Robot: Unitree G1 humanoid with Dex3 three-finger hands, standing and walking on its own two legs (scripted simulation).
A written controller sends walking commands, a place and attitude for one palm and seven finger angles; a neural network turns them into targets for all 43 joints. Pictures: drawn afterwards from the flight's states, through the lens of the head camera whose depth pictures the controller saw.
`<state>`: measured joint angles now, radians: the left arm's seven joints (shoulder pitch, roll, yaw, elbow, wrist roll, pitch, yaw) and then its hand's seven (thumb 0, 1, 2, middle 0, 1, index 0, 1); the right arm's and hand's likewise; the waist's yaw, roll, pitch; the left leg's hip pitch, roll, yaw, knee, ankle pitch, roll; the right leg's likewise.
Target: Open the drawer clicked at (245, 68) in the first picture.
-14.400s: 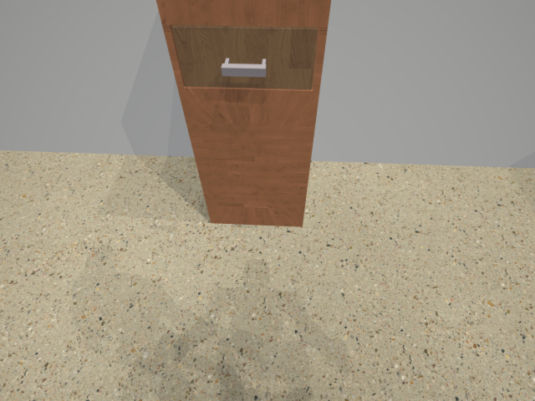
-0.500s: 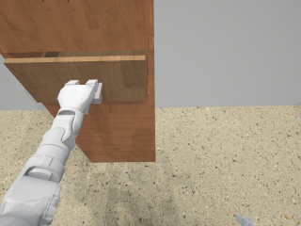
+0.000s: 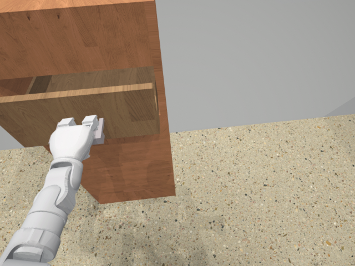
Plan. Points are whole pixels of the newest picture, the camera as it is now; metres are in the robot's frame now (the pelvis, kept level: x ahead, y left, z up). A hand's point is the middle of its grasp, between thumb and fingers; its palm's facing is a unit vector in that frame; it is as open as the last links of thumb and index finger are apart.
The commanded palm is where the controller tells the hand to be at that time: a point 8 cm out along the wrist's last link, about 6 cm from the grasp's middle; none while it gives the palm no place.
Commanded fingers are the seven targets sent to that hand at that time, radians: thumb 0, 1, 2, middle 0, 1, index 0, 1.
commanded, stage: pull the drawer open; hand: left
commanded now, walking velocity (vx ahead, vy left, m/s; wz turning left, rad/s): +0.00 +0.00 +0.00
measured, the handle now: (79, 131) +0.43 +0.24 +0.05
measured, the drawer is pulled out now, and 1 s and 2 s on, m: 0.08 0.27 0.30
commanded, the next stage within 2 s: open the thumb to release the handle in 1.38 s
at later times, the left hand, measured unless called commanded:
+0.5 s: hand (75, 196) +0.27 +0.22 +0.03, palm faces +0.01 -0.10 -0.99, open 5.6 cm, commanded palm +0.22 +0.22 +0.09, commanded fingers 0.00 0.90 0.90 -0.40 -1.35 -0.40 -1.35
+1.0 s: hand (68, 239) +0.19 +0.21 +0.03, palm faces -0.01 -0.10 -0.99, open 5.7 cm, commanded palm +0.13 +0.22 +0.09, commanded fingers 0.00 0.90 0.90 -0.40 -1.35 -0.40 -1.35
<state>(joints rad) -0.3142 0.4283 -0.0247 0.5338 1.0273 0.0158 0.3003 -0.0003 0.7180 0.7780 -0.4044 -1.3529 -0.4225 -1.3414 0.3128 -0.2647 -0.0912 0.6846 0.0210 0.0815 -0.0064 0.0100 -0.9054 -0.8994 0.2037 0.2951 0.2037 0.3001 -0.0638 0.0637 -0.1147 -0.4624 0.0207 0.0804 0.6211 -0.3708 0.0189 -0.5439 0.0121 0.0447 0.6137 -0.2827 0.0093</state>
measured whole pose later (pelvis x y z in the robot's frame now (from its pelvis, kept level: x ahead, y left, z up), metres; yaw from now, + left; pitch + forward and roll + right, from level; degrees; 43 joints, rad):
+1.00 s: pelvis +0.02 -0.01 -0.01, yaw -1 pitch +9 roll +0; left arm 0.66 0.40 -0.03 -0.32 1.00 0.00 0.37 0.02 0.70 0.75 -0.32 -1.35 -0.41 -1.35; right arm 0.10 -0.24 -0.02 0.58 -0.03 0.06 0.05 0.01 -0.90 -0.90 0.20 0.30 0.20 0.30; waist 0.05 0.06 -0.11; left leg -0.39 0.03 0.05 0.71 -0.45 -0.01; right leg -0.49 0.03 0.05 0.73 -0.38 -0.01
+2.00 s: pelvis -0.03 -0.02 +0.00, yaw +2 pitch +2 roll +1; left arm 0.41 0.38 -0.08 -0.14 1.04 0.01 0.31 0.00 -0.28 0.40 -0.34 -1.23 -0.33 -1.23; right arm 0.08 -0.22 -0.01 0.64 -0.03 0.03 -0.03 0.01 -0.90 -0.90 0.20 0.30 0.21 0.30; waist 0.10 0.07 -0.05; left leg -0.33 0.00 0.00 0.67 -0.37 -0.01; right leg -0.42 0.01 0.01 0.68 -0.31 -0.01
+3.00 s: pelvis -0.02 -0.01 +0.01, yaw +3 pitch -2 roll +0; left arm 0.36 0.45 -0.09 -0.35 0.95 0.11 0.12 0.00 -0.50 0.30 -0.34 -1.21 -0.40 -1.25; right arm 0.06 -0.23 0.02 0.64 -0.01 0.08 -0.02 0.01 -0.90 -0.90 0.20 0.30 0.20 0.30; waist 0.13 0.11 -0.01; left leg -0.16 -0.01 -0.01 0.51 -0.31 0.00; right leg -0.23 0.00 0.00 0.52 -0.25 0.00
